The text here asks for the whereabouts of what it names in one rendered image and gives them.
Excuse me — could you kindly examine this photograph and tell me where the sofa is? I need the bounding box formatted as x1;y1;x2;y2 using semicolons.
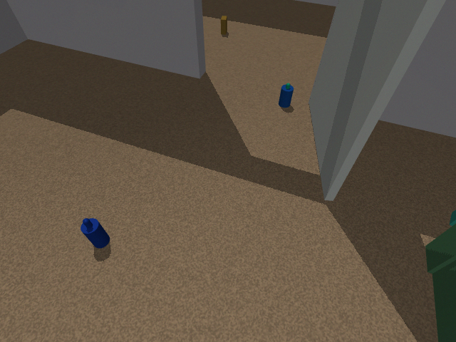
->
425;224;456;342

